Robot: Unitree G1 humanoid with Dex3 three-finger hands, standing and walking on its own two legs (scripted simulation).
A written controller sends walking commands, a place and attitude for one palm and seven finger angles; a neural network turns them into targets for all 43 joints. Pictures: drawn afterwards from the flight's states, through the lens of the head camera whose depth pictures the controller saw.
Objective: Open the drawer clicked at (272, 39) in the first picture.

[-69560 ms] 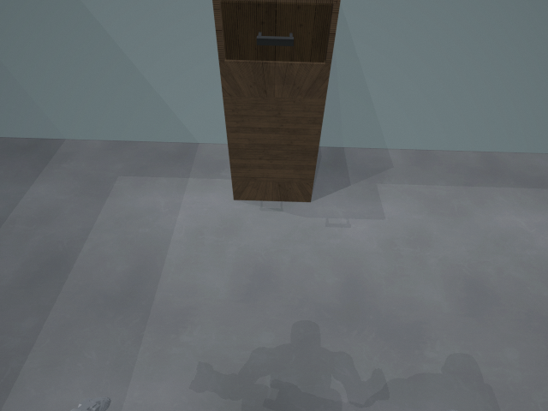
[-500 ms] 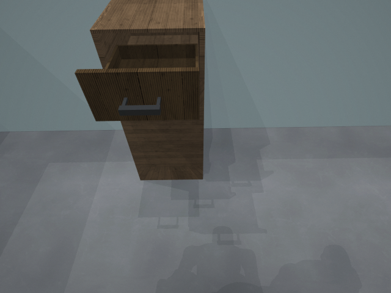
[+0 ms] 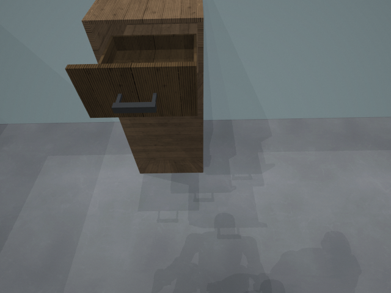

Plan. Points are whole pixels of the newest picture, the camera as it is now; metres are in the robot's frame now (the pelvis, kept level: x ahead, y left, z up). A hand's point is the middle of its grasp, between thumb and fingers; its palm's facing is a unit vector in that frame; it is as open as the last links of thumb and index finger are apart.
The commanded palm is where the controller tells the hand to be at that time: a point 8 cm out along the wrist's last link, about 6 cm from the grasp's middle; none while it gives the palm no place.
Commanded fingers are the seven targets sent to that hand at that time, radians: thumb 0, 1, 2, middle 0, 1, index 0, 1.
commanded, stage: look to check the result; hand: left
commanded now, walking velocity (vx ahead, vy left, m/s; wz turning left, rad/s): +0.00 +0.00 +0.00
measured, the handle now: (135, 102) +0.58 +0.21 +0.04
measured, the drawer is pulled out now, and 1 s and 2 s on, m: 0.25 0.25 0.25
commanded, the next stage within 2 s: stand and wait in 0.16 s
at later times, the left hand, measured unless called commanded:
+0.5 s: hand out of the picture +0.09 +0.23 -0.15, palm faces +0.00 -0.95 -0.32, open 7.4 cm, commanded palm none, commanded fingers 0.00 0.90 0.90 -0.20 -0.30 -0.20 -0.30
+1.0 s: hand out of the picture +0.10 +0.24 -0.15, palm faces -0.02 -0.94 -0.33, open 7.4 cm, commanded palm none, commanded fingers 0.00 0.90 0.90 -0.20 -0.30 -0.20 -0.30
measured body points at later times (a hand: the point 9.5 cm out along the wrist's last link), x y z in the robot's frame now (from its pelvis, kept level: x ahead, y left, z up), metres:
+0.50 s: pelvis +0.01 +0.00 +0.00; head +0.03 -0.02 +0.45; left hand +0.09 +0.28 -0.13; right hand +0.07 -0.28 -0.15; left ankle +0.00 +0.13 -0.75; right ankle +0.01 -0.09 -0.75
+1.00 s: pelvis +0.02 +0.00 +0.00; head +0.04 -0.01 +0.45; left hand +0.10 +0.29 -0.13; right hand +0.08 -0.29 -0.14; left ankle +0.00 +0.13 -0.75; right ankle +0.01 -0.09 -0.75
